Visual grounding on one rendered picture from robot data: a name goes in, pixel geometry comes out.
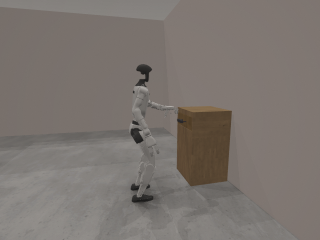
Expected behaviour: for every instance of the right robot upper arm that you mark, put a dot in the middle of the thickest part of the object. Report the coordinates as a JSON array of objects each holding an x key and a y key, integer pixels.
[{"x": 141, "y": 94}]

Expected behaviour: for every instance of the robot right thigh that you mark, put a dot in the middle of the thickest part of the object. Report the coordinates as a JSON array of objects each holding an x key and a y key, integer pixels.
[{"x": 139, "y": 137}]

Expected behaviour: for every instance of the handle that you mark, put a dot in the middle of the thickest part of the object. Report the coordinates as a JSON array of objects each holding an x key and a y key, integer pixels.
[{"x": 180, "y": 120}]

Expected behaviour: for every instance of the drawer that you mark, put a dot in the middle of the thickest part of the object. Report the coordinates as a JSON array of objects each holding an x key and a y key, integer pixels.
[{"x": 188, "y": 119}]

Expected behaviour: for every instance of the robot right forearm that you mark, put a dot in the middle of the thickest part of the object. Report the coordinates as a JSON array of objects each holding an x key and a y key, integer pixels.
[{"x": 140, "y": 119}]

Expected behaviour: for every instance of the cabinet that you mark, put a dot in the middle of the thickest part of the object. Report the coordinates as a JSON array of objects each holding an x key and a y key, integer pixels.
[{"x": 203, "y": 151}]

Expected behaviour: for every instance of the robot right shin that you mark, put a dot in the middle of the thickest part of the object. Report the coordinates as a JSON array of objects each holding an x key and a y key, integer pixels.
[{"x": 145, "y": 179}]

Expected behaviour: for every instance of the robot left forearm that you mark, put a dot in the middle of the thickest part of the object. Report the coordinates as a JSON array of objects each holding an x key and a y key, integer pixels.
[{"x": 158, "y": 106}]

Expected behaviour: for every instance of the right robot hand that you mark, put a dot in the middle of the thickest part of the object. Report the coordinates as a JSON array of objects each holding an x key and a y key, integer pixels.
[{"x": 150, "y": 142}]

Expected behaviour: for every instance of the left robot hand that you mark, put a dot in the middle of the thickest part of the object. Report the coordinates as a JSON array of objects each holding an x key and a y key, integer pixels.
[{"x": 171, "y": 108}]

